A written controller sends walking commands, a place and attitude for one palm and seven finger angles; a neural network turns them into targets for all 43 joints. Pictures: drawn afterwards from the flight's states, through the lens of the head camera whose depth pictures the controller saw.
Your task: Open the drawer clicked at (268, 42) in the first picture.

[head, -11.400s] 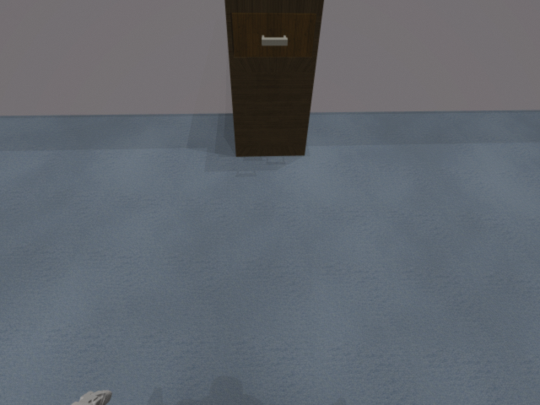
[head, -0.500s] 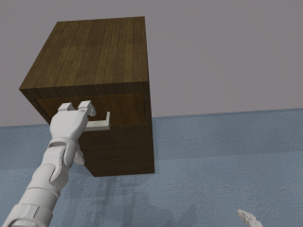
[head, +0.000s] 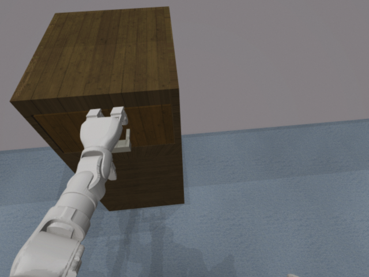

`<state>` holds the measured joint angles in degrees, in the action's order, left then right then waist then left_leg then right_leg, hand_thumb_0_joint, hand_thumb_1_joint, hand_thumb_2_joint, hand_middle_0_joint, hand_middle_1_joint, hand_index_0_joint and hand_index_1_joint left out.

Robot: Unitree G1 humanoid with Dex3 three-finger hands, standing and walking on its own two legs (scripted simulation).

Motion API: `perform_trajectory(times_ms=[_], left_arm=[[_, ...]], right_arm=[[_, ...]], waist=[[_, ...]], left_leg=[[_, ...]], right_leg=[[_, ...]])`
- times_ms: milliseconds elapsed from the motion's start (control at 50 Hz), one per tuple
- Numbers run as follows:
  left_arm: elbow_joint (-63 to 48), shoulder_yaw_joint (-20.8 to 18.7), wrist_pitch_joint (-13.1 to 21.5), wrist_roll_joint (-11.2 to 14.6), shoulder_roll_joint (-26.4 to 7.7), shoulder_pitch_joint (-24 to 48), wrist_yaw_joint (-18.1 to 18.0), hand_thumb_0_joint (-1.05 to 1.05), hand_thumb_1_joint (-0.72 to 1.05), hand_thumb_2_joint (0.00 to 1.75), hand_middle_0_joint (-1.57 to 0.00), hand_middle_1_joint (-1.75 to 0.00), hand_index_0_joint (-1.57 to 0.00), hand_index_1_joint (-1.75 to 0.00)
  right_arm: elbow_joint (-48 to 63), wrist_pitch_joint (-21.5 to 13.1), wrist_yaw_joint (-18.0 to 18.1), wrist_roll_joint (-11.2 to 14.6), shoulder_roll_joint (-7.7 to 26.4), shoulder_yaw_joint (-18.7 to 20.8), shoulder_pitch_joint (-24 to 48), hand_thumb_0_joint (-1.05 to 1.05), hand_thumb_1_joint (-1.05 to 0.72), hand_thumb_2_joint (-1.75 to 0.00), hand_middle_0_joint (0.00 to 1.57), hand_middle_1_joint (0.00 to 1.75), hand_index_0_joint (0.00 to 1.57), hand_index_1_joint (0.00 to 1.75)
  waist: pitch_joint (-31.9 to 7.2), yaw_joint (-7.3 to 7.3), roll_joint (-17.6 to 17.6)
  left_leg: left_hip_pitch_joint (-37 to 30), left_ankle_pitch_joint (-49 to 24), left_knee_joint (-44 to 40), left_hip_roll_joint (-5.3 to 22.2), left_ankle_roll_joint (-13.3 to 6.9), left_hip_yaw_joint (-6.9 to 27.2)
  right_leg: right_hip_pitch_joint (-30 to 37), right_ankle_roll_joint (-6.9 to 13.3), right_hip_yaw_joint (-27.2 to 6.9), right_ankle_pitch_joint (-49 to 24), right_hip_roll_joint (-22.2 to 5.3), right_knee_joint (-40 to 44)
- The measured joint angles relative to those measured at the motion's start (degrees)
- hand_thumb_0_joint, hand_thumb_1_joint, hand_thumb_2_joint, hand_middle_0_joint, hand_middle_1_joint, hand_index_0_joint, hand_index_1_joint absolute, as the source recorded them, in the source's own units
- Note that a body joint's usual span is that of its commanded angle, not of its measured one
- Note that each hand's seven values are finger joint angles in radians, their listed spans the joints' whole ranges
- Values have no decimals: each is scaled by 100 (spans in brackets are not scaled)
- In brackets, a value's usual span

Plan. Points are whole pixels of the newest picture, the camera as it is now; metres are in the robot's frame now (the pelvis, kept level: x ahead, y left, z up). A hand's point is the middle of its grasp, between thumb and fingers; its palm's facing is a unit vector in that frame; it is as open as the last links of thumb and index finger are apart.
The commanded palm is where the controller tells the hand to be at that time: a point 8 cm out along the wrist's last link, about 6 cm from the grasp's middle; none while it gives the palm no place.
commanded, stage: move the hooked fingers above the handle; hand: left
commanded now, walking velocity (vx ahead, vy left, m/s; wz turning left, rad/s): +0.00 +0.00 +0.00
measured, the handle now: (111, 140) +0.48 +0.23 -0.06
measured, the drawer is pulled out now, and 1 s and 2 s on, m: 0.00 0.00 0.00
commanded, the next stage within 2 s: none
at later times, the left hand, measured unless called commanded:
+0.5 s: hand (122, 139) +0.45 +0.18 -0.01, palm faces +0.00 -0.03 -1.00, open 13.6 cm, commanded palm +0.42 +0.19 +0.06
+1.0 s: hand (120, 140) +0.44 +0.18 -0.01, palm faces +0.02 -0.07 -1.00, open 13.8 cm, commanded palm +0.42 +0.19 +0.06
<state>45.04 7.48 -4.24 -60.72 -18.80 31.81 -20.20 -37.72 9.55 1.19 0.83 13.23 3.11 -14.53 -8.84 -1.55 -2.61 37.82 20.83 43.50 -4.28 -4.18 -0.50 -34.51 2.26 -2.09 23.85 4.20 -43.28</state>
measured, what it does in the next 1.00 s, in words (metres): stands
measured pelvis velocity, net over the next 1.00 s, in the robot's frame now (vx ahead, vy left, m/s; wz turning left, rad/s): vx -0.01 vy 0.00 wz -0.01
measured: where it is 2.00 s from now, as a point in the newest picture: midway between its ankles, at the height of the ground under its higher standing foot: outside the picture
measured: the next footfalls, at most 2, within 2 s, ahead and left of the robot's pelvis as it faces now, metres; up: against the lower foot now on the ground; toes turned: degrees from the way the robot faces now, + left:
none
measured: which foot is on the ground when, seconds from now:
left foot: down 0.00-1.00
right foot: down 0.00-1.00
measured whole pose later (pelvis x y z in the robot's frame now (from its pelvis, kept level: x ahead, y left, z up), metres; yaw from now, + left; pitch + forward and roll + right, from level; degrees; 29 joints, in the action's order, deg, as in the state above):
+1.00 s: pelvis -0.01 +0.00 -0.01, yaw +0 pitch +20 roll -2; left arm 56.9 4.4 -1.1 -62.3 -19.2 39.4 -26.4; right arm -39.9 7.4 0.4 -0.3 13.7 3.9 -17.9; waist -11.1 -4.9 -2.8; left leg 46.2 22.4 49.1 -3.2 -3.9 0.1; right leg -42.2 2.5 -1.0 24.6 5.4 -47.1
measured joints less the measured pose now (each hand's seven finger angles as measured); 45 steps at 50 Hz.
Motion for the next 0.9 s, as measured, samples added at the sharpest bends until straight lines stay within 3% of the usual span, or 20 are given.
perform_trajectory(times_ms=[120, 240, 300, 420, 600, 740, 900], left_arm=[[610, -12, -188, 22, 35, 316, -70, 0, -49, 30, -32, -120, -32, -120], [989, -3, 3, -24, -4, 650, -115, 0, -49, 30, -32, -120, -32, -120], [1076, -117, 107, -96, -2, 783, -275, 0, -49, 30, -33, -121, -32, -120], [1385, -199, -31, -173, 100, 933, -669, 0, -49, 30, -37, -124, -34, -123], [1684, -298, -352, -39, -40, 1026, -386, 0, -49, 30, -34, -121, -34, -124], [1546, -243, -50, -12, -282, 861, -143, 0, -49, 30, -32, -120, -33, -121], [1254, -112, 357, -26, -109, 726, -321, 0, -49, 30, -32, -120, -32, -120]], right_arm=[[-70, 29, -42, -12, -5, 14, -204, 0, -91, -89, 20, 30, 20, 30], [-144, -76, -12, -43, -14, 36, -367, 0, -91, -89, 20, 30, 20, 30], [-182, -128, -29, -80, 5, 74, -428, 0, -91, -89, 20, 30, 20, 30], [-291, -112, -108, -113, 55, 79, -481, 0, -91, -89, 20, 30, 20, 30], [-117, -53, -36, -4, -32, -58, -434, 0, -91, -89, 20, 30, 20, 30], [-33, -149, 45, 16, 3, -41, -539, 0, -90, -89, 20, 30, 20, 30], [-190, -253, -17, -54, 73, 71, -470, 0, -91, -89, 20, 30, 20, 30]], waist=[[-47, -97, -13], [-58, -257, 32], [-111, -311, 24], [-224, -320, -45], [-168, -469, -21], [-128, -406, 2], [-144, -311, 5]], left_leg=[[182, 26, 98, 27, -11, -9], [448, 63, 264, 48, 0, 35], [631, 108, 389, 74, 5, 27], [866, 170, 585, 97, 8, 18], [606, 21, 305, 160, 33, -39], [512, -29, 206, 164, 46, -3], [721, 68, 423, 105, 33, 88]], right_leg=[[-168, -11, 0, 1, 26, -60], [-401, 1, 59, 23, 52, -171], [-578, 5, 60, 49, 79, -271], [-811, 6, 71, 102, 104, -456], [-590, 25, -9, -80, 153, -197], [-478, 40, 18, -134, 156, -72], [-638, 31, 128, -6, 109, -254]])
